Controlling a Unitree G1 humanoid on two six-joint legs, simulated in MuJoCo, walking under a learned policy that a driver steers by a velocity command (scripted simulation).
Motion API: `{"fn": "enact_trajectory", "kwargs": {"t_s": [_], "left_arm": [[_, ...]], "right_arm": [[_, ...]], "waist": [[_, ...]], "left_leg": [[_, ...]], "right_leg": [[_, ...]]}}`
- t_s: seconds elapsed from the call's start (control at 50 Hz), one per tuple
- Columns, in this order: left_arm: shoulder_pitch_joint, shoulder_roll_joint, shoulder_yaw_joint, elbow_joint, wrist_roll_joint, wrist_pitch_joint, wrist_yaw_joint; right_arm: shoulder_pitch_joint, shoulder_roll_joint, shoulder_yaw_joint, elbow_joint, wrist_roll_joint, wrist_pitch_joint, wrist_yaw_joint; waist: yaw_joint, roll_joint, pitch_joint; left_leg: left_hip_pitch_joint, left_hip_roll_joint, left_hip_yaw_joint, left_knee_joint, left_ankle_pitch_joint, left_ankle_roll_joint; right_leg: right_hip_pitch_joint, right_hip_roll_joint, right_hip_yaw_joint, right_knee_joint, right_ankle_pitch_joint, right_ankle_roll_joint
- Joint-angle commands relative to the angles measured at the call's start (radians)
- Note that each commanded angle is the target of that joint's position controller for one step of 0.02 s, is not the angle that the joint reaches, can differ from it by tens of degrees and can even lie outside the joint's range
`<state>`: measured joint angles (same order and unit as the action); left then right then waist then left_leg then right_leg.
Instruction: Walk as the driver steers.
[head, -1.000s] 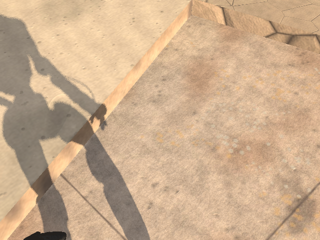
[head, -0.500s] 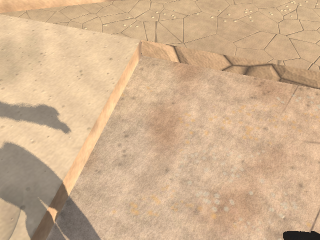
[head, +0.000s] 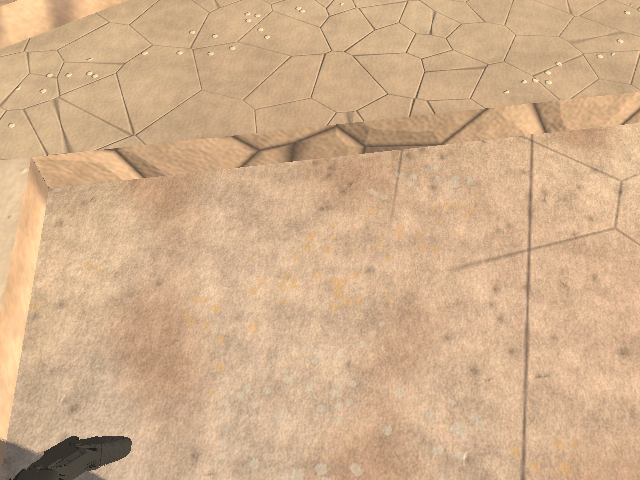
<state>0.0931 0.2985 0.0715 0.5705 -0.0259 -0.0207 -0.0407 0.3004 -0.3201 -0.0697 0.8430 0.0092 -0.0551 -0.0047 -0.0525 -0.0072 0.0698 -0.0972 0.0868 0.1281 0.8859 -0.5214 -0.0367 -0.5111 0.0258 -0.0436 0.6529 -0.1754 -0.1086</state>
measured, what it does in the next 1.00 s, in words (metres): walks ahead: left foot, then right foot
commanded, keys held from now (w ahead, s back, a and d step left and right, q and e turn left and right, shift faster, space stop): w+e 0.12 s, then w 0.88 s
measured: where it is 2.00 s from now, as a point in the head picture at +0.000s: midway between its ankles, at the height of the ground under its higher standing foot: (344, 228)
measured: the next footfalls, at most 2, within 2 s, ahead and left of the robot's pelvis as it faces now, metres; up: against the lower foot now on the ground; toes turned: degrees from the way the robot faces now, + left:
left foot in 0.46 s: +0.46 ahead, +0.10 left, +0.00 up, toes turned -9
right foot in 0.98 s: +0.71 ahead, -0.19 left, +0.00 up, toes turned -11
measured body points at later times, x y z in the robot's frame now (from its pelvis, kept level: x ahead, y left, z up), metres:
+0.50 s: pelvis +0.30 +0.02 +0.01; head +0.33 +0.02 +0.46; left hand +0.37 +0.30 -0.11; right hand +0.47 -0.26 -0.07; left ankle +0.42 +0.11 -0.72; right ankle +0.11 -0.08 -0.69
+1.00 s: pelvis +0.57 -0.05 +0.01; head +0.60 -0.07 +0.46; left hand +0.84 +0.12 -0.06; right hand +0.50 -0.33 -0.12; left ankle +0.42 +0.10 -0.70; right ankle +0.67 -0.18 -0.72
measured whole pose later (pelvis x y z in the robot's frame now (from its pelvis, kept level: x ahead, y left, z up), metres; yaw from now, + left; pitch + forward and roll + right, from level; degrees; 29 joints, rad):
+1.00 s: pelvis +0.57 -0.05 +0.01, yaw -10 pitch +2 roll +1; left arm 0.04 0.25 0.02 0.66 0.07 -0.07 -0.03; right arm 0.40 -0.31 -0.05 0.89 -0.01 -0.05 0.01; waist -0.08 0.00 0.03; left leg 0.00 0.01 0.02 0.50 -0.45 0.00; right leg -0.49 -0.01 -0.02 0.52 -0.07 -0.05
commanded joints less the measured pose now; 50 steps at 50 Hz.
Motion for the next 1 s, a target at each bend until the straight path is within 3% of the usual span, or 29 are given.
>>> {"fn": "enact_trajectory", "kwargs": {"t_s": [0.02,0.04,0.06,0.08,0.12,0.18,0.26,0.34,0.4,0.42,0.44,0.46,0.48,0.5,0.52,0.54,0.56,0.58,0.6,0.66,0.7,0.78,0.84,0.88,0.92,0.94,0.96,0.98,1.0], "left_arm": [[0.321,0.196,0.063,0.002,0.009,-0.03,0.008],[0.265,0.172,0.054,0.004,0.007,-0.037,0.009],[0.196,0.143,0.044,-0.005,0.009,-0.038,0.011],[0.154,0.124,0.035,-0.019,0.021,-0.039,0.015],[0.134,0.126,0.034,-0.017,0.021,-0.043,0.024],[0.168,0.139,0.034,0.017,0.02,-0.047,0.043],[0.233,0.143,0.03,0.066,0.014,-0.046,0.052],[0.298,0.15,0.031,0.117,0.006,-0.044,0.048],[0.31,0.155,0.034,0.143,0.01,-0.03,0.053],[0.3,0.157,0.035,0.145,0.01,-0.025,0.053],[0.28,0.152,0.032,0.143,0.01,-0.021,0.054],[0.272,0.126,0.019,0.134,0.019,-0.019,0.054],[0.353,0.066,-0.002,0.115,0.023,-0.027,0.053],[0.422,0.034,-0.015,0.127,0.011,-0.042,0.051],[0.326,0.125,0.003,0.121,-0.004,-0.048,0.047],[0.229,0.144,0.008,0.097,-0.008,-0.052,0.045],[0.175,0.136,0.006,0.084,0.005,-0.056,0.046],[0.166,0.123,0.01,0.084,0.014,-0.055,0.045],[0.189,0.106,0.009,0.091,0.015,-0.052,0.043],[0.195,0.061,-0.002,0.096,0.019,-0.041,0.045],[0.131,0.048,-0.009,0.076,0.026,-0.043,0.046],[-0.002,0.019,-0.023,0.05,0.021,-0.059,0.031],[-0.091,0.024,-0.024,0.025,0.011,-0.066,0.016],[-0.125,0.037,-0.02,0.008,0.009,-0.072,0.006],[-0.112,0.057,-0.014,0.006,0.01,-0.076,-0.002],[-0.045,0.049,-0.023,0.038,0.1,-0.049,-0.002],[0.079,0.061,-0.012,0.076,0.114,-0.046,0.007],[0.247,0.108,0.004,0.122,0.12,-0.051,0.019],[0.374,0.237,0.034,0.128,0.133,-0.051,0.032]], "right_arm": [[-0.124,-0.142,-0.01,-0.17,0.036,-0.081,0.021],[-0.137,-0.126,-0.003,-0.174,0.026,-0.09,0.017],[-0.131,-0.125,-0.006,-0.16,0.0,-0.09,0.01],[-0.108,-0.133,-0.012,-0.154,-0.011,-0.08,0.01],[-0.09,-0.116,-0.012,-0.149,-0.02,-0.058,0.012],[-0.144,-0.068,0.005,-0.156,-0.026,-0.04,0.012],[-0.289,-0.031,0.024,-0.18,-0.016,-0.048,0.027],[-0.371,-0.058,0.019,-0.211,-0.003,-0.059,0.042],[-0.348,-0.078,0.009,-0.215,-0.005,-0.066,0.05],[-0.311,-0.087,0.004,-0.207,-0.006,-0.067,0.049],[-0.22,-0.107,-0.01,-0.183,-0.009,-0.07,0.044],[-0.081,-0.146,-0.026,-0.153,-0.017,-0.072,0.039],[0.062,-0.226,-0.046,-0.138,-0.034,-0.072,0.034],[0.133,-0.208,-0.047,-0.099,-0.014,-0.062,0.046],[0.109,-0.132,-0.025,-0.102,0.01,-0.058,0.044],[0.034,-0.107,-0.016,-0.113,0.006,-0.05,0.039],[-0.021,-0.092,-0.008,-0.12,-0.006,-0.043,0.036],[-0.051,-0.073,0.0,-0.124,-0.017,-0.043,0.035],[-0.063,-0.063,0.005,-0.124,-0.023,-0.046,0.034],[-0.055,-0.08,0.001,-0.105,-0.009,-0.056,0.031],[-0.038,-0.107,-0.007,-0.09,-0.005,-0.053,0.023],[0.012,-0.126,-0.009,-0.063,0.006,-0.04,0.014],[0.075,-0.138,-0.011,-0.03,0.012,-0.028,0.012],[0.094,-0.146,-0.015,-0.014,0.015,-0.015,0.009],[0.092,-0.157,-0.02,-0.004,0.016,-0.003,0.003],[0.115,-0.132,-0.013,0.013,-0.052,-0.007,0.009],[0.125,-0.131,-0.013,0.021,-0.049,-0.009,0.011],[0.12,-0.116,-0.007,0.014,-0.043,-0.012,0.011],[0.196,-0.019,0.019,-0.041,-0.006,-0.015,0.02]], "waist": [[0.183,-0.11,-0.311],[0.137,-0.042,-0.22],[0.091,-0.01,-0.161],[0.055,-0.03,-0.141],[0.029,-0.033,-0.124],[0.043,-0.032,-0.09],[0.112,-0.057,-0.058],[0.145,-0.065,-0.018],[0.124,-0.09,-0.017],[0.101,-0.102,-0.032],[0.048,-0.096,-0.085],[-0.016,-0.072,-0.206],[-0.029,0.094,-0.377],[-0.023,0.305,-0.453],[-0.05,0.19,-0.325],[-0.04,0.116,-0.194],[-0.017,0.065,-0.113],[0.01,0.065,-0.073],[0.035,0.088,-0.074],[0.053,0.1,-0.07],[0.04,0.079,-0.054],[-0.007,0.069,-0.036],[-0.04,0.07,-0.015],[-0.037,0.075,-0.002],[-0.01,0.087,-0.013],[0.015,0.087,-0.037],[0.066,0.095,-0.1],[0.144,0.063,-0.205],[0.153,-0.172,-0.399]], "left_leg": [[-0.761,-0.053,-0.218,0.504,0.029,0.043],[-0.723,-0.012,-0.214,0.412,0.119,0.052],[-0.655,0.017,-0.213,0.328,0.165,0.043],[-0.583,0.035,-0.221,0.281,0.2,0.035],[-0.529,0.033,-0.205,0.211,0.227,0.007],[-0.53,0.024,-0.175,0.049,0.368,-0.033],[-0.439,-0.021,-0.154,-0.237,0.649,-0.029],[-0.48,-0.034,-0.171,-0.345,0.633,0.011],[-0.476,-0.046,-0.166,-0.385,0.507,0.057],[-0.422,-0.062,-0.147,-0.398,0.464,0.075],[-0.291,-0.091,-0.116,-0.431,0.471,0.101],[-0.059,-0.036,-0.157,-0.395,0.528,0.147],[0.33,0.176,-0.47,-0.373,0.491,0.275],[0.49,0.301,-0.838,-0.526,0.257,0.361],[0.419,0.281,-0.817,-0.574,0.071,0.319],[0.279,0.248,-0.685,-0.599,0.083,0.281],[0.143,0.208,-0.587,-0.628,0.176,0.268],[0.053,0.174,-0.522,-0.655,0.266,0.262],[0.003,0.15,-0.478,-0.678,0.33,0.259],[-0.05,0.132,-0.375,-0.725,0.485,0.279],[-0.046,0.126,-0.322,-0.746,0.553,0.28],[-0.041,0.081,-0.218,-0.749,0.584,0.238],[0.017,0.113,-0.225,-0.735,0.558,0.234],[0.088,0.146,-0.238,-0.705,0.587,0.222],[0.147,0.169,-0.244,-0.656,0.672,0.204],[0.131,0.124,-0.194,-0.587,0.807,0.163],[0.092,0.091,-0.164,-0.433,0.949,0.143],[-0.006,0.042,-0.128,-0.215,0.88,0.12],[-0.322,-0.067,-0.065,0.167,0.474,0.07]], "right_leg": [[0.848,-0.334,0.741,-0.364,-0.178,-0.261],[0.697,-0.292,0.622,-0.365,-0.086,-0.226],[0.56,-0.251,0.527,-0.37,0.029,-0.201],[0.466,-0.223,0.47,-0.388,0.119,-0.193],[0.37,-0.202,0.423,-0.419,0.215,-0.199],[0.301,-0.17,0.313,-0.441,0.297,-0.183],[0.271,-0.123,0.236,-0.441,0.179,-0.118],[0.395,-0.188,0.299,-0.398,0.137,-0.112],[0.504,-0.236,0.34,-0.337,0.246,-0.092],[0.519,-0.232,0.337,-0.298,0.345,-0.079],[0.516,-0.195,0.306,-0.198,0.508,-0.059],[0.442,-0.142,0.26,-0.011,0.531,-0.029],[0.133,-0.023,0.193,0.334,0.244,0.039],[-0.113,0.078,0.195,0.566,-0.399,0.081],[-0.229,0.02,0.238,0.649,-0.381,0.076],[-0.261,-0.032,0.19,0.635,-0.288,0.073],[-0.239,-0.072,0.154,0.58,-0.213,0.074],[-0.2,-0.104,0.147,0.523,-0.161,0.078],[-0.148,-0.122,0.144,0.491,-0.131,0.082],[-0.131,-0.14,0.114,0.391,-0.091,0.108],[-0.16,-0.148,0.104,0.275,0.004,0.125],[-0.098,-0.116,0.068,0.015,0.226,0.128],[-0.084,-0.094,0.059,-0.078,0.266,0.119],[-0.103,-0.087,0.066,-0.122,0.217,0.098],[-0.068,-0.075,0.063,-0.152,0.143,0.071],[0.062,-0.038,-0.003,-0.155,0.073,0.056],[0.243,-0.002,-0.021,-0.177,0.05,0.03],[0.467,-0.052,0.03,-0.166,0.043,-0.005],[0.818,-0.364,0.445,-0.176,-0.003,-0.114]]}}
